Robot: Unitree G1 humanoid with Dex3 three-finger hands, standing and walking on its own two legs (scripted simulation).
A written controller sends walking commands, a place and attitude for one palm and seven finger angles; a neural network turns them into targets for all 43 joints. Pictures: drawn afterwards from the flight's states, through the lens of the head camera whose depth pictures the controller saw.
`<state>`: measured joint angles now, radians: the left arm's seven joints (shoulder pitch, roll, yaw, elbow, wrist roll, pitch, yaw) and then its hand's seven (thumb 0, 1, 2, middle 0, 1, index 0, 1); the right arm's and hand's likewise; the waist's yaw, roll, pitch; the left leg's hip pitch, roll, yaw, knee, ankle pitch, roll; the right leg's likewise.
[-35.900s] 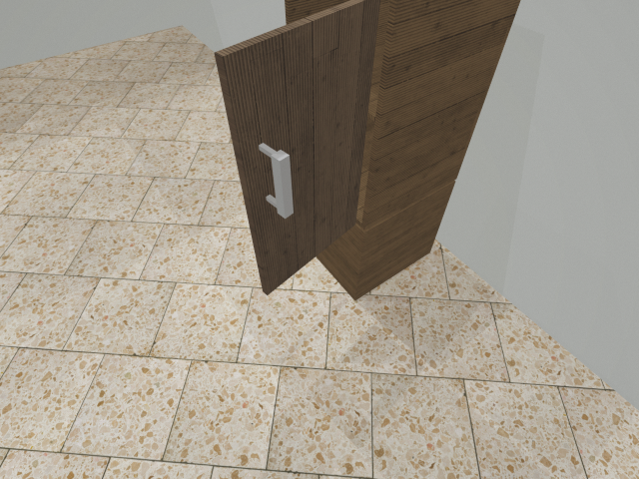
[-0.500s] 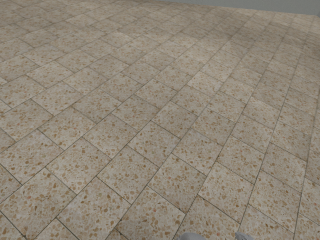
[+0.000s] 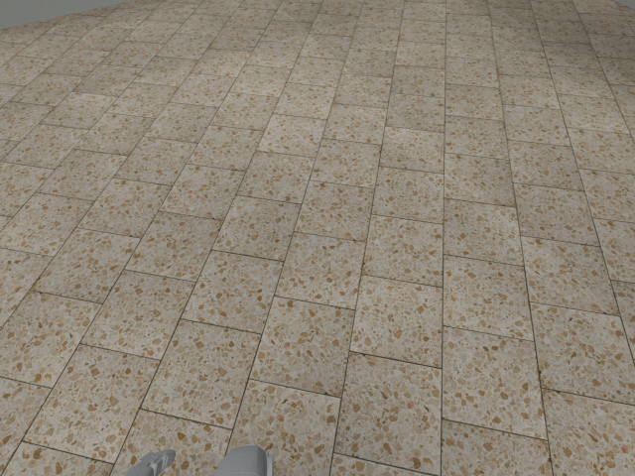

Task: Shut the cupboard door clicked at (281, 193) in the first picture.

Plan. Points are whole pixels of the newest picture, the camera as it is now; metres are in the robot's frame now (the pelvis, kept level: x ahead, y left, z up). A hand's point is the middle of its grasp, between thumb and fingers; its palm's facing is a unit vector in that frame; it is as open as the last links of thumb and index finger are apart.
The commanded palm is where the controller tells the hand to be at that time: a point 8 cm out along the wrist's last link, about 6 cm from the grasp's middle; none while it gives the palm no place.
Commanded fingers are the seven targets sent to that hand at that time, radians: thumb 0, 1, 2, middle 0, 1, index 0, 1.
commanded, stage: turn to face it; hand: left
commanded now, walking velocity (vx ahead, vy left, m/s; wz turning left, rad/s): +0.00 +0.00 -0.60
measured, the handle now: out of the picture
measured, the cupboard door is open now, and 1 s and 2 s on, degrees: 59 59 59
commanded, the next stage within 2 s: none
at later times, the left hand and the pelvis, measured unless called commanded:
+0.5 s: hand (174, 446) +0.18 +0.22 -0.16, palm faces -0.27 -0.94 -0.21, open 7.4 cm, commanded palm none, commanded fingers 0.00 0.90 0.90 -0.20 -0.30 -0.20 -0.30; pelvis +0.03 +0.04 +0.00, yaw -18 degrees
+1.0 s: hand (234, 412) +0.23 +0.14 -0.17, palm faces -0.53 -0.82 -0.21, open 7.4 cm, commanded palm none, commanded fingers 0.00 0.90 0.90 -0.20 -0.30 -0.20 -0.30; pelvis +0.06 +0.02 +0.00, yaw -35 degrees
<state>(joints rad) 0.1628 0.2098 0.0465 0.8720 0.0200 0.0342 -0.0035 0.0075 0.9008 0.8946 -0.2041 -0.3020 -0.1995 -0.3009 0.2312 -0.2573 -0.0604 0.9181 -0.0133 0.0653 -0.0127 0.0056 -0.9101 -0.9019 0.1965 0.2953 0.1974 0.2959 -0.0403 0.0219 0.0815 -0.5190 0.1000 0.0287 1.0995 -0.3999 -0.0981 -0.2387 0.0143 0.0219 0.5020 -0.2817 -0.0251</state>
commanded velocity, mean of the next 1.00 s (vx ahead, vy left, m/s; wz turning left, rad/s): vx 0.00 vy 0.00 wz -0.60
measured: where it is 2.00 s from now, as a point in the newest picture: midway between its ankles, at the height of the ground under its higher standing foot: outside the picture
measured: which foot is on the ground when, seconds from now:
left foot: up 0.00-0.18, down 0.20-0.62, up 0.64-1.00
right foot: down 0.00-0.20, up 0.22-0.60, down 0.62-1.00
